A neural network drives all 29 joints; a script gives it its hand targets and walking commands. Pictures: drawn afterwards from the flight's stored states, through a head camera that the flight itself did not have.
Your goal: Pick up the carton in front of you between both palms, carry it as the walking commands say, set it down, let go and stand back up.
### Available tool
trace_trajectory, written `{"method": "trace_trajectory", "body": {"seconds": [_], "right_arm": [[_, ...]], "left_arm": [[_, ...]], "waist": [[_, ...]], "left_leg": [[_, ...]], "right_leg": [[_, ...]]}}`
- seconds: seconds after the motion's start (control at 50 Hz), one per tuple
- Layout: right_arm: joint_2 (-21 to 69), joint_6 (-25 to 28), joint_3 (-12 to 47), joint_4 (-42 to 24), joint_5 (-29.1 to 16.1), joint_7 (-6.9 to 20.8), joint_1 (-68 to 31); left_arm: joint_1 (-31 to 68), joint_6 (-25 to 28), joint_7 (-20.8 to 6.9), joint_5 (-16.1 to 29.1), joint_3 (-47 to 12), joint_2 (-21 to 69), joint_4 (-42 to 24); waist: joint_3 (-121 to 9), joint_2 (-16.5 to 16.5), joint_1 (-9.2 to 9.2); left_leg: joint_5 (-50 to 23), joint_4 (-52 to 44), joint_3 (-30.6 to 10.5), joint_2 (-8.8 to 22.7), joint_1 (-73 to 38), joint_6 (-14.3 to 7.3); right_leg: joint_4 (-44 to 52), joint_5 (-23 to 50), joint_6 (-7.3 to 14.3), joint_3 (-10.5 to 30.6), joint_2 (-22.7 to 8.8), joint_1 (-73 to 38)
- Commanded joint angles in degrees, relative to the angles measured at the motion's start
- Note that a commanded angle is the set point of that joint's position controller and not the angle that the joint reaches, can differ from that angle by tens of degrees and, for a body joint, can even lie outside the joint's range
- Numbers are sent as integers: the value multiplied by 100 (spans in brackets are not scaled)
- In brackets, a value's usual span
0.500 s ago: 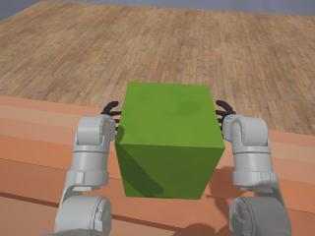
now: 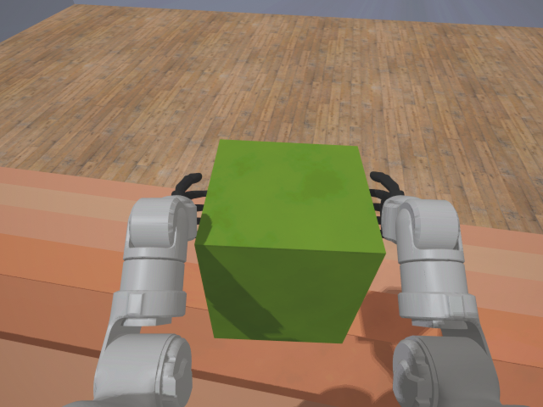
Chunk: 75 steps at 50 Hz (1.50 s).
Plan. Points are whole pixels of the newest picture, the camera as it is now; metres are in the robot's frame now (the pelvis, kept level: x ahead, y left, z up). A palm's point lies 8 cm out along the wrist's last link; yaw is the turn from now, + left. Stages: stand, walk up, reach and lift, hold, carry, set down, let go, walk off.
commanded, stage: carry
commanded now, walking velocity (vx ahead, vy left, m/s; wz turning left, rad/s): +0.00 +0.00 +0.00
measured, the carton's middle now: (283, 245) +0.35 +0.00 +0.06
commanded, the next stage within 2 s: none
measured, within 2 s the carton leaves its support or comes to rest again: neither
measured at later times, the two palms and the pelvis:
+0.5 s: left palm (190, 222) +0.33 +0.14 +0.13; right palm (404, 221) +0.34 -0.16 +0.12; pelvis -0.01 -0.02 +0.00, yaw +0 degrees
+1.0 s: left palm (189, 224) +0.33 +0.14 +0.13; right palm (404, 220) +0.34 -0.16 +0.13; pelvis -0.01 -0.02 +0.00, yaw +1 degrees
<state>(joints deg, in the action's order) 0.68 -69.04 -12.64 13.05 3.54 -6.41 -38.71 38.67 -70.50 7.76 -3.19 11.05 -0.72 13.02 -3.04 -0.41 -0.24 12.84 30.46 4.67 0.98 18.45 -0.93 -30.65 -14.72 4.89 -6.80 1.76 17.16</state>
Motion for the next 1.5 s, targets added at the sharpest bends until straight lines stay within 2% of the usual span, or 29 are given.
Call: {"method": "trace_trajectory", "body": {"seconds": [0.0, 0.06, 0.08, 0.18, 0.22, 0.3, 0.34, 0.52, 0.64, 0.68, 0.74, 0.76, 0.78, 0.8, 0.88, 0.9, 0.94, 0.98, 1.0, 1.08, 1.1, 1.16, 1.2, 1.26, 1.3, 1.38, 1.44, 1.46, 1.48], "right_arm": [[6505, 103, 3386, -558, -2459, 1366, -4069], [6497, 59, 3446, -549, -2470, 1371, -4053], [6348, 40, 3295, -417, -2435, 1358, -4048], [6472, 66, 3278, -443, -2408, 1352, -3885], [6398, 75, 3163, -627, -2400, 1352, -4202], [6485, -34, 3282, -523, -2474, 1350, -4274], [6423, -40, 3109, -104, -2375, 1346, -3756], [6512, -1, 3165, -433, -2494, 1365, -4284], [6549, -5, 3299, -325, -2494, 1294, -3979], [6427, 29, 3162, -239, -2459, 1320, -3864], [6542, 27, 3254, -588, -2476, 1335, -4086], [6711, 24, 3306, -427, -2493, 1381, -4349], [6479, 31, 3173, -449, -2483, 1356, -4145], [6593, -1, 3225, -229, -2403, 1333, -3974], [6470, 10, 3170, -421, -2348, 1340, -3838], [6548, -33, 3248, -49, -2318, 1360, -3716], [6355, 19, 3121, -119, -2292, 1343, -3823], [6383, 28, 3136, -503, -2269, 1309, -3939], [6432, 5, 3255, -429, -2351, 1277, -3965], [6189, 2, 3303, -733, -2296, 1282, -4331], [6458, -33, 3289, -259, -2364, 1306, -3852], [6501, -9, 3105, -302, -2421, 1371, -3787], [6487, -38, 3254, -239, -2375, 1362, -3949], [6533, 11, 3229, -556, -2352, 1388, -4088], [6420, -25, 3132, -123, -2432, 1344, -3975], [6428, 22, 3210, -573, -2444, 1329, -4132], [6500, 27, 3199, -340, -2410, 1364, -3923], [6545, 15, 3222, -358, -2451, 1367, -3949], [6388, -11, 3139, -222, -2382, 1357, -4129]], "left_arm": [[4455, 247, -1476, 2494, -3155, 6492, -844], [4286, 238, -1451, 2425, -3051, 6393, -671], [4221, 226, -1466, 2420, -3078, 6476, -652], [4319, 272, -1470, 2549, -3026, 6539, -713], [4513, 249, -1469, 2515, -3190, 6467, -790], [4782, 302, -1397, 2429, -3238, 6226, -1321], [4605, 163, -1394, 2483, -3094, 6353, -925], [4631, 217, -1485, 2537, -3109, 6411, -881], [4286, 192, -1487, 2435, -2945, 6374, -711], [4402, 185, -1492, 2433, -3009, 6314, -725], [4443, 268, -1550, 2544, -3208, 6563, -971], [4691, 271, -1494, 2331, -3019, 6320, -1094], [4636, 207, -1480, 2511, -3185, 6485, -1121], [4589, 221, -1461, 2403, -3045, 6276, -983], [4416, 202, -1490, 2486, -3188, 6384, -946], [4615, 247, -1470, 2456, -3125, 6312, -886], [4360, 165, -1467, 2414, -2919, 6398, -482], [4453, 187, -1486, 2603, -3155, 6551, -865], [4634, 200, -1461, 2630, -3230, 6460, -1011], [4332, 178, -1487, 2456, -3140, 6470, -770], [4607, 203, -1470, 2532, -3023, 6339, -858], [4565, 175, -1478, 2619, -3224, 6467, -1024], [4261, 212, -1505, 2485, -3051, 6453, -667], [4393, 227, -1464, 2429, -3127, 6464, -823], [4644, 200, -1387, 2523, -3119, 6401, -969], [4395, 209, -1407, 2454, -2976, 6515, -808], [4407, 184, -1416, 2482, -3111, 6477, -780], [4401, 220, -1429, 2463, -3070, 6528, -862], [4377, 244, -1420, 2367, -3141, 6390, -600]], "waist": [[-2238, -37, 9], [-2263, -113, 33], [-2192, 149, 67], [-2274, -237, 93], [-2057, 231, 54], [-2449, 128, 32], [-2201, -138, 112], [-2130, 105, 57], [-2206, -520, 43], [-2124, -77, 72], [-2408, 181, 74], [-2180, -112, 5], [-2174, 174, 91], [-2193, -146, 57], [-2111, 98, 54], [-2080, -329, 80], [-2180, -205, 106], [-2250, 299, 70], [-2482, -47, 100], [-2083, -48, 73], [-2125, -291, 89], [-2248, 215, 94], [-2276, -213, 114], [-2195, 226, -11], [-2220, -6, 74], [-2076, -40, 65], [-2169, 350, -3], [-2047, -99, -46], [-2072, 154, -9]], "left_leg": [[-881, -340, -672, 651, -656, -232], [-775, -355, -735, 684, -808, -202], [-736, -416, -660, 619, -811, -134], [-747, -205, -583, 564, -742, -135], [-538, -256, -535, 536, -827, -77], [-741, -208, -540, 630, -963, -117], [-688, -222, -555, 544, -647, -64], [-103, -509, -631, 533, -750, -44], [-282, -267, -527, 476, -391, 29], [-82, -261, -360, 416, -376, 93], [-579, -346, -595, 663, -728, -61], [-493, -306, -628, 586, -628, -30], [-77, -216, -533, 574, -606, -4], [-4, -308, -504, 504, -560, 52], [-144, -174, -610, 557, -585, -20], [-238, -367, -515, 523, -480, 11], [-291, -219, -473, 514, -415, 22], [-278, -225, -587, 616, -639, 5], [-145, -118, -552, 526, -679, -41], [-157, -180, -585, 605, -429, 22], [-158, -280, -605, 624, -453, 8], [-530, -251, -577, 579, -591, 21], [-557, -304, -649, 619, -612, -40], [-290, -398, -679, 680, -596, -45], [-218, -325, -588, 579, -388, -16], [-239, -356, -673, 659, -447, -71], [-269, -545, -818, 663, -476, -154], [-606, -533, -819, 716, -554, -174], [-563, -540, -796, 697, -629, -193]], "right_leg": [[401, 1336, -20, 837, -917, -840], [502, 1192, 23, 843, -973, -795], [512, 1265, -40, 909, -1010, -769], [422, 1856, -53, 870, -956, -888], [646, 1543, -104, 997, -1044, -597], [401, 1765, 44, 966, -959, -893], [404, 1763, -76, 879, -1013, -908], [1004, 388, -60, 1098, -1090, -697], [752, 2241, -232, 975, -1090, -1266], [830, 2189, -142, 1076, -1280, -1183], [616, 1521, 41, 830, -961, -967], [674, 1669, 12, 889, -950, -774], [985, 1449, -98, 1014, -1034, -776], [972, 1102, -59, 960, -1099, -773], [1096, 1829, -125, 1079, -1123, -850], [852, 1551, -73, 790, -1052, -1000], [765, 2162, -203, 864, -1072, -1040], [872, 1561, -30, 924, -1024, -842], [746, 1764, -96, 947, -989, -1034], [868, 1955, -197, 1082, -1087, -915], [772, 1664, -186, 969, -1109, -1097], [660, 1833, -135, 957, -1066, -1091], [664, 1723, -115, 883, -995, -966], [679, 1293, -35, 923, -1026, -745], [590, 1564, -161, 851, -1035, -957], [825, 1037, -86, 911, -1027, -675], [779, 357, 28, 823, -982, -722], [690, 722, -16, 736, -833, -565], [529, 717, -28, 776, -880, -601]]}}
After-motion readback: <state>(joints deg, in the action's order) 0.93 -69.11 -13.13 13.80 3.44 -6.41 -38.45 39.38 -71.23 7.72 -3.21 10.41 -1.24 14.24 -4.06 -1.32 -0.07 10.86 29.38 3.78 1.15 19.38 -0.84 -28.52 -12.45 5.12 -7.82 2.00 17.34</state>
